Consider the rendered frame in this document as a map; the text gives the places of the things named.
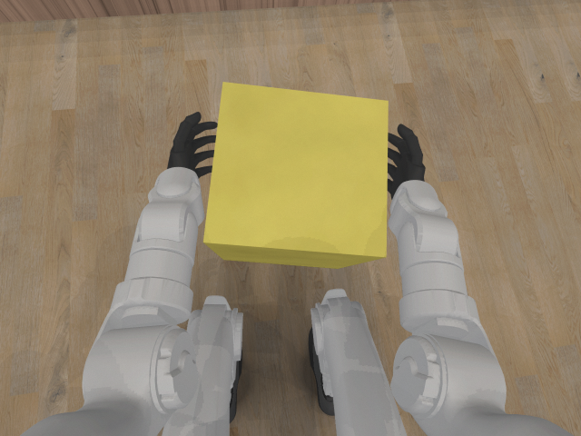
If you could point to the robot left upper arm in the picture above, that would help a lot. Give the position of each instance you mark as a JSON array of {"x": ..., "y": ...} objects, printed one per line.
[{"x": 134, "y": 380}]

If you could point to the carton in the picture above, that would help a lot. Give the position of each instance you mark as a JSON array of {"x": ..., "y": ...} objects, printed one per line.
[{"x": 298, "y": 178}]

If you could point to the robot left forearm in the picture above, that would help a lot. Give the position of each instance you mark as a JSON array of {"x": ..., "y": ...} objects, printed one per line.
[{"x": 156, "y": 289}]

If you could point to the robot right upper arm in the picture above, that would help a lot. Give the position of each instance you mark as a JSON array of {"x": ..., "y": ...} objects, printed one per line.
[{"x": 457, "y": 388}]

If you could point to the robot right hand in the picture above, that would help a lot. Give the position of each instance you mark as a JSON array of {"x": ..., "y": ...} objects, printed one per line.
[{"x": 408, "y": 160}]

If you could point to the robot left thigh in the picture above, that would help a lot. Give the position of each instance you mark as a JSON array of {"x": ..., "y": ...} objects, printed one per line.
[{"x": 217, "y": 338}]

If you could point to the right robot foot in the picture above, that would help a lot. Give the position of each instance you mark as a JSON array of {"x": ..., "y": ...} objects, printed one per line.
[{"x": 325, "y": 401}]

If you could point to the robot left hand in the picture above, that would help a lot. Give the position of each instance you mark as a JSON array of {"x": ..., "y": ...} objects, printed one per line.
[{"x": 184, "y": 147}]

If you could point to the robot right forearm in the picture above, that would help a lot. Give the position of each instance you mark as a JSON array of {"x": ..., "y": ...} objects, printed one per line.
[{"x": 435, "y": 298}]

